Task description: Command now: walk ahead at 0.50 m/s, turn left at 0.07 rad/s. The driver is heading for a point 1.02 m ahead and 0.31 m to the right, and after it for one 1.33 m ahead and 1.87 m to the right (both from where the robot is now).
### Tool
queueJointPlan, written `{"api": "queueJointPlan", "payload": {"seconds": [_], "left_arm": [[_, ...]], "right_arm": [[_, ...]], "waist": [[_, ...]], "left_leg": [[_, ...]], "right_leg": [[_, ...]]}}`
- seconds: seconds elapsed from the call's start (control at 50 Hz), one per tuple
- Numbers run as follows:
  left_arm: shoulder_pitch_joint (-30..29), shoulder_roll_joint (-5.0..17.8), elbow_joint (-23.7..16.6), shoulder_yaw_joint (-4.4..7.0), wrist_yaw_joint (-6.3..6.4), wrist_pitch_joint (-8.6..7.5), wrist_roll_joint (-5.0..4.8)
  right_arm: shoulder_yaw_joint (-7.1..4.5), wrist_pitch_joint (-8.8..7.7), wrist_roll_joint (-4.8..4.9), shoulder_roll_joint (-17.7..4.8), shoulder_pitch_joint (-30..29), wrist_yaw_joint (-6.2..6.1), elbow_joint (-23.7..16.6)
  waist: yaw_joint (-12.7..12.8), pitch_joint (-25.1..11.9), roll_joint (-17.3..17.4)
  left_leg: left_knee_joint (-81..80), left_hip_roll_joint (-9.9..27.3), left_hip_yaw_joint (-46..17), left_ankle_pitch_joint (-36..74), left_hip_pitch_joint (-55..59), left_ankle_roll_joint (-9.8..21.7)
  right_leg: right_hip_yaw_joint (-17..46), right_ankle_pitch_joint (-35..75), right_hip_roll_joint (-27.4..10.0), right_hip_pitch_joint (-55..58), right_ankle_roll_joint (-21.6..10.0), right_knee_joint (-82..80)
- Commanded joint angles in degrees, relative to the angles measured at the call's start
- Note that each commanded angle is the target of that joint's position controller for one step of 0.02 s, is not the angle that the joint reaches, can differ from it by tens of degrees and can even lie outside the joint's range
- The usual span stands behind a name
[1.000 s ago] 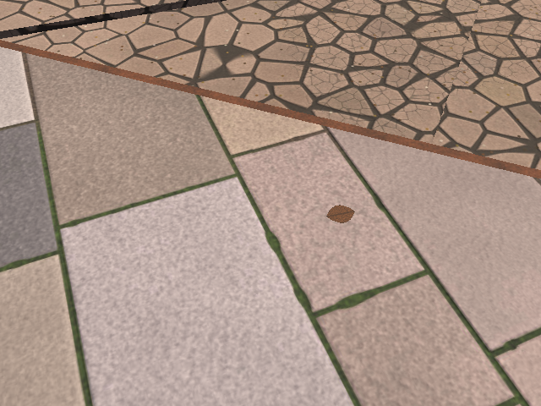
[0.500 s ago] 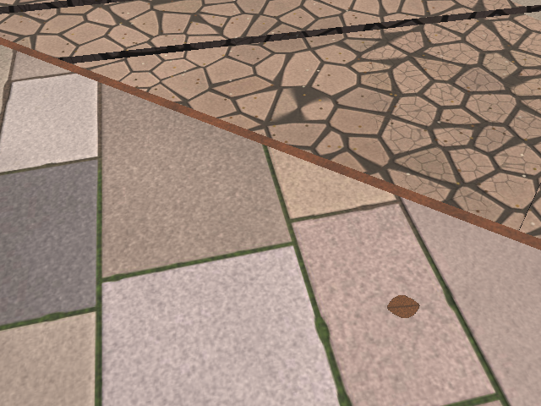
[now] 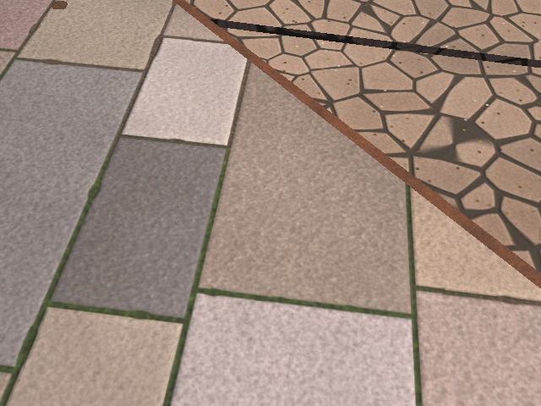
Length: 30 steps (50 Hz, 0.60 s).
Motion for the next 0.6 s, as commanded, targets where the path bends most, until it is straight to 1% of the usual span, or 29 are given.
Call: {"api": "queueJointPlan", "payload": {"seconds": [0.02, 0.04, 0.08, 0.12, 0.16, 0.2, 0.26, 0.3, 0.32, 0.34, 0.36, 0.38, 0.4, 0.42, 0.44, 0.46, 0.48, 0.5, 0.52, 0.54, 0.56, 0.58, 0.6], "left_arm": [[2.96, 6.14, -2.50, 1.53, 0.09, 0.54, 0.17], [3.53, 5.28, -2.03, 1.40, 0.17, 1.28, 0.20], [1.07, 4.26, -2.46, 1.17, 0.45, 2.05, 0.35], [-1.64, 3.67, -2.95, 1.10, 0.39, 1.99, 0.30], [-3.46, 3.16, -3.17, 1.05, -0.13, 1.55, 0.14], [-6.26, 2.31, -3.91, 0.72, -0.79, 1.25, 0.11], [-10.65, 1.05, -5.90, 0.06, -1.84, 1.11, 0.14], [-12.96, 0.74, -7.61, -0.20, -2.73, 1.02, 0.23], [-13.71, 0.77, -8.46, -0.22, -3.19, 0.97, 0.30], [-13.84, 1.00, -9.22, -0.14, -3.62, 0.96, 0.31], [-12.94, 1.63, -9.72, 0.16, -3.89, 1.05, 0.32], [-11.06, 2.61, -9.86, 0.66, -3.99, 1.28, 0.41], [-6.69, 4.35, -9.31, 1.56, -3.91, 1.53, 0.47], [1.55, 7.14, -7.69, 3.07, -3.41, 1.62, 0.41], [10.57, 11.72, -6.21, 4.78, -2.33, 2.08, 0.42], [10.45, 16.53, -6.32, 5.52, -1.96, 1.77, -0.09], [12.77, 11.63, -6.95, 4.21, -1.84, 1.50, 0.00], [10.46, 9.18, -6.96, 3.52, -1.59, 1.33, 0.37], [6.58, 8.13, -7.69, 3.17, -1.48, 1.30, 0.25], [2.84, 6.57, -8.57, 2.67, -1.42, 1.44, 0.29], [0.81, 5.53, -9.64, 2.20, -1.18, 1.47, 1.02], [-0.35, 5.51, -10.17, 2.18, -1.05, 1.51, 1.16], [-0.86, 5.84, -10.21, 2.29, -0.81, 1.43, 0.96]], "right_arm": [[-1.67, -2.08, -0.90, -5.88, 1.88, -0.27, -2.22], [-1.76, -2.68, -0.88, -6.24, 1.94, -0.30, -1.49], [-1.98, -3.46, -1.11, -6.79, 2.78, -0.64, 0.08], [-1.92, -3.57, -1.32, -6.49, 4.04, -1.20, 1.45], [-1.84, -3.63, -1.34, -6.58, 4.16, -1.60, 2.16], [-1.87, -3.63, -1.20, -7.07, 4.53, -1.91, 2.97], [-2.11, -3.07, -0.79, -7.60, 7.05, -2.25, 5.01], [-2.35, -2.18, -0.47, -8.00, 8.46, -2.48, 6.12], [-2.50, -1.65, -0.28, -8.32, 8.73, -2.67, 6.45], [-2.65, -1.12, -0.08, -8.83, 8.45, -2.92, 6.54], [-2.85, -0.65, 0.03, -9.67, 7.61, -3.26, 6.32], [-3.11, -0.24, 0.15, -10.66, 7.08, -3.68, 6.04], [-3.25, 0.22, 0.15, -11.39, 6.55, -4.11, 5.79], [-3.11, 0.51, 0.32, -11.45, 5.48, -4.47, 5.55], [-2.32, -0.04, -0.23, -9.95, 5.92, -4.74, 4.59], [0.48, -1.84, -2.05, -1.12, 12.98, -3.24, 2.22], [-0.07, -4.17, -0.31, -5.68, 7.64, -2.09, 2.14], [-0.68, -5.43, 1.87, -8.07, 1.96, -1.45, 0.01], [-0.33, -6.07, 1.41, -7.43, 0.14, -1.60, -0.67], [-0.71, -6.04, -0.05, -7.65, -0.68, -1.94, -0.48], [-1.12, -5.42, -0.59, -8.00, 0.50, -1.99, -0.52], [-1.23, -4.69, -0.84, -7.73, 1.65, -2.02, -0.52], [-1.14, -4.03, -1.01, -7.06, 2.62, -2.14, -0.34]], "waist": [[-0.34, -7.71, 5.46], [0.14, -7.04, 4.92], [-0.27, -4.44, 3.68], [-1.35, -2.84, 3.28], [-2.21, -2.15, 3.45], [-3.44, -0.89, 3.51], [-5.55, 1.45, 2.91], [-6.39, 2.18, 2.62], [-6.37, 2.18, 2.75], [-5.85, 1.76, 3.24], [-4.74, 0.41, 4.30], [-3.38, -1.90, 5.79], [-0.75, -5.00, 6.99], [4.06, -9.36, 6.17], [8.16, -15.27, 0.92], [1.25, -20.86, -13.81], [5.97, -26.48, -7.80], [6.59, -18.20, -5.09], [4.16, -12.75, 0.29], [1.83, -8.56, 2.33], [-0.28, -7.35, 0.98], [-1.56, -6.55, 0.03], [-2.33, -5.91, -0.35]], "left_leg": [[-18.07, 16.35, -17.62, 10.91, 12.97, 10.17], [-19.56, 16.21, -15.15, 12.78, 11.61, 10.30], [-21.79, 15.90, -10.85, 15.22, 11.31, 9.71], [-22.63, 15.13, -6.81, 16.94, 13.33, 8.26], [-23.24, 14.15, -2.82, 16.84, 14.78, 6.39], [-24.27, 14.25, -0.21, 16.16, 16.04, 5.19], [-24.01, 16.17, 1.88, 17.87, 21.57, 4.72], [-21.90, 17.74, 2.78, 21.61, 26.69, 4.63], [-20.32, 18.46, 3.18, 24.83, 28.85, 4.43], [-18.13, 18.87, 3.84, 30.29, 30.33, 3.97], [-14.95, 18.84, 4.83, 39.71, 30.97, 3.27], [-10.68, 18.72, 5.65, 50.38, 31.43, 2.59], [-3.85, 18.27, 6.56, 58.71, 30.91, 1.79], [7.36, 16.52, 7.99, 58.78, 26.45, 0.19], [24.34, 13.95, 8.19, 42.28, 13.46, -2.04], [45.19, 0.87, 3.36, -17.68, -13.75, -5.95], [51.14, 0.63, -8.33, -22.25, -20.81, -5.01], [49.34, 3.82, -8.86, -17.06, -24.90, -3.76], [43.87, 6.31, -8.16, -12.50, -23.60, -3.30], [38.80, 7.80, -7.37, -10.54, -20.66, -3.89], [36.82, 8.80, -7.57, -9.17, -16.75, -4.52], [34.64, 9.09, -7.29, -8.69, -14.83, -5.40], [32.04, 9.35, -6.58, -8.32, -14.02, -6.42]], "right_leg": [[3.29, 6.06, -4.48, -9.96, -0.30, -1.39], [3.14, 7.75, -4.35, -9.78, 0.15, -2.46], [3.89, 12.89, -4.16, -12.98, 0.99, -6.50], [5.15, 19.14, -3.12, -15.92, 1.32, -12.10], [5.30, 26.15, -1.56, -15.52, 0.96, -18.98], [3.64, 30.51, -0.43, -14.63, 0.48, -25.11], [2.02, 30.70, 0.26, -16.61, -0.60, -31.07], [0.68, 27.07, 0.79, -19.01, -1.57, -33.41], [-0.32, 24.24, 1.26, -19.56, -2.19, -34.13], [-1.65, 21.08, 2.07, -18.84, -2.97, -34.74], [-3.49, 17.92, 3.59, -16.02, -3.99, -35.05], [-5.52, 14.77, 5.65, -11.89, -5.12, -34.48], [-6.89, 12.26, 7.87, -5.53, -6.47, -34.15], [-6.76, 15.04, 9.86, 6.79, -8.56, -37.49], [4.35, 17.48, 3.56, 24.79, -12.24, -39.41], [36.27, 11.31, -11.34, 46.15, -23.81, -42.21], [45.91, 6.50, -13.04, 50.47, -24.74, -48.93], [37.03, 8.98, -11.36, 45.13, -21.49, -50.43], [30.74, 13.46, -9.04, 36.36, -19.53, -50.93], [26.15, 19.54, -6.98, 28.19, -18.41, -51.98], [23.52, 24.01, -5.60, 22.66, -18.42, -53.43], [22.43, 25.88, -4.70, 19.28, -18.61, -54.66], [20.70, 27.94, -4.14, 16.57, -18.71, -55.43]]}}
Keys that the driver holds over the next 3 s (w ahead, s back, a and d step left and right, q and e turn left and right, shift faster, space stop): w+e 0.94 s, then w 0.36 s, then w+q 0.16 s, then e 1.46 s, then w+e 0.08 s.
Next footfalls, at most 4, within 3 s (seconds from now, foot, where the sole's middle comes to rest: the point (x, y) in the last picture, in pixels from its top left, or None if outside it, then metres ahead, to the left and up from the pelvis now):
0.44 right None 0.40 -0.17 -0.77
0.90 left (300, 302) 0.71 -0.05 -0.77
1.40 right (435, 268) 0.83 -0.43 -0.77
1.80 left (393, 192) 1.09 -0.34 -0.77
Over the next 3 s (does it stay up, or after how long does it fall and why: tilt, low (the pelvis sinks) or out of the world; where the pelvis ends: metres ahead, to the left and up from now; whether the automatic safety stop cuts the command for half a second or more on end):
stays up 0.94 -0.37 0.01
